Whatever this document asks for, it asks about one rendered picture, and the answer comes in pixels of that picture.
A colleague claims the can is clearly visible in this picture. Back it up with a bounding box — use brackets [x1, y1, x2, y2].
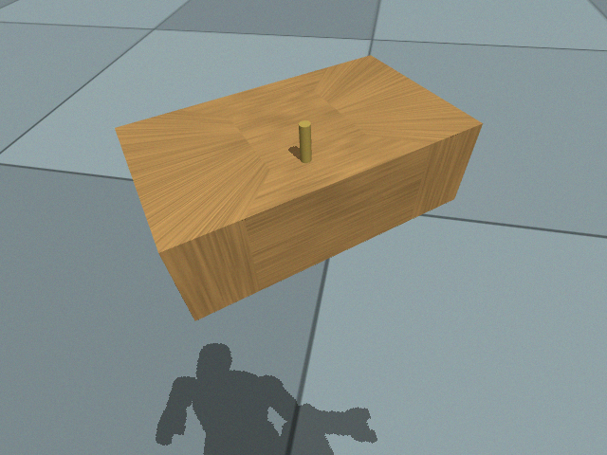
[299, 120, 312, 163]

